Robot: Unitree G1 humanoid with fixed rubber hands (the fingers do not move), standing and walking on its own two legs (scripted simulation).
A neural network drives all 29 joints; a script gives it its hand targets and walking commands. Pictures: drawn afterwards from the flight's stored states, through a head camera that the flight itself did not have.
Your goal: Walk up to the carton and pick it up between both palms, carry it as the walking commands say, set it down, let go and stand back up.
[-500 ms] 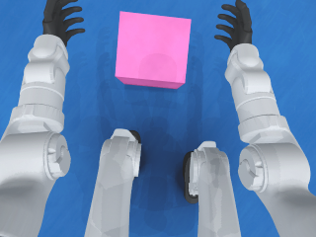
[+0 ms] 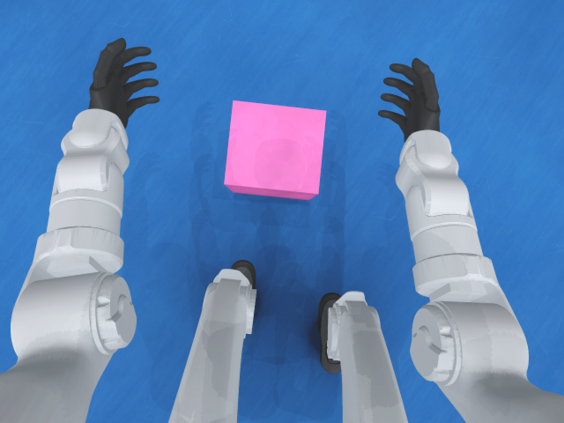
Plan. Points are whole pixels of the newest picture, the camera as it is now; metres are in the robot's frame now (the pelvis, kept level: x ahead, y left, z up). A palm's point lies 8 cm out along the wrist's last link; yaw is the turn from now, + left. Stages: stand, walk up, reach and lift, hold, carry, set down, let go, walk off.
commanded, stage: set down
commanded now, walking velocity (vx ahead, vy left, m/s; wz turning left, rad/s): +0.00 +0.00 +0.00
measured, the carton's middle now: (275, 156) +0.52 +0.08 -0.50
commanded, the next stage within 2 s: let go in 0.34 s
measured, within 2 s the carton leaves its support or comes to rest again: neither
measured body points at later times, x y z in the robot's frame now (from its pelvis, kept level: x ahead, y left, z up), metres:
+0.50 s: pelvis +0.03 +0.00 +0.08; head +0.31 +0.05 +0.43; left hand +0.45 +0.28 -0.05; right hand +0.49 -0.12 -0.04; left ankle +0.11 +0.12 -0.56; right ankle +0.05 -0.14 -0.56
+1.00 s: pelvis +0.09 -0.01 +0.17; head +0.20 +0.01 +0.60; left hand +0.29 +0.24 +0.07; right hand +0.33 -0.21 +0.07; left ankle +0.11 +0.12 -0.56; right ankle +0.05 -0.14 -0.56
